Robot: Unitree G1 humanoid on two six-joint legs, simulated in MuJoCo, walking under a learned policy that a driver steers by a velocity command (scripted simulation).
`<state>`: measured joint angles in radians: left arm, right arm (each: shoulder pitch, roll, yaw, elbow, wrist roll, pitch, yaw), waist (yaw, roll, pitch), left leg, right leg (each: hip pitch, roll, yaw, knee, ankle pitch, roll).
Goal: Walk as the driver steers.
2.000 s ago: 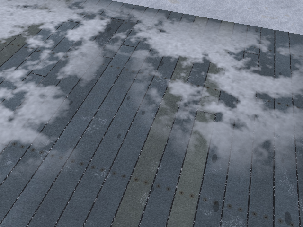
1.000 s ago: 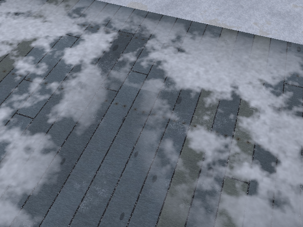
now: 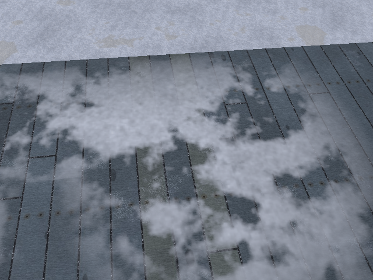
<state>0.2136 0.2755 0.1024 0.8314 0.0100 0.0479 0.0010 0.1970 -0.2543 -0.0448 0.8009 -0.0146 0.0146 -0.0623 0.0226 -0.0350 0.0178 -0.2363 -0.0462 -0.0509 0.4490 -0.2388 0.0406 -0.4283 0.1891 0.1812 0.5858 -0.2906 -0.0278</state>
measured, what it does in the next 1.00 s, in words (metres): steps on the spot, turning right: right foot, then left foot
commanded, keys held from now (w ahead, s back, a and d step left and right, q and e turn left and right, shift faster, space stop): e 0.40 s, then no key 0.16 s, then w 0.44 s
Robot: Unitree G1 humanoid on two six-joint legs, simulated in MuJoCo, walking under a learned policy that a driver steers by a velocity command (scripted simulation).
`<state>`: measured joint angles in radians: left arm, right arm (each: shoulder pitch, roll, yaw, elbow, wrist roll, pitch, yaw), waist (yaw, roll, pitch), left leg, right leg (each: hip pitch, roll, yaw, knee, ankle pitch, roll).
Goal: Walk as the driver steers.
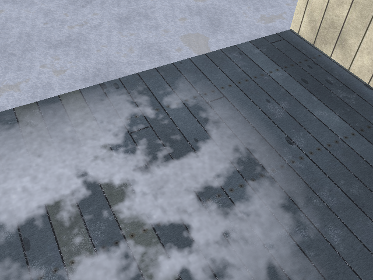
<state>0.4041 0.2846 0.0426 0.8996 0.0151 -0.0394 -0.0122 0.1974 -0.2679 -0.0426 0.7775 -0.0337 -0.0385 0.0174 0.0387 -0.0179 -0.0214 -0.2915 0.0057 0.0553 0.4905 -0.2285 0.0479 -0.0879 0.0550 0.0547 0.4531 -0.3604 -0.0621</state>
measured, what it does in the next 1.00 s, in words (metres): walks ahead: right foot, then left foot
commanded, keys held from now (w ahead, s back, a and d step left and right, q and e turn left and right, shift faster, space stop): w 0.26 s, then no key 0.74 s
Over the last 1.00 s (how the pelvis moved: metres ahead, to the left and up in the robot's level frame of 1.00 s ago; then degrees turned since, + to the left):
0.08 -0.02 0.00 -21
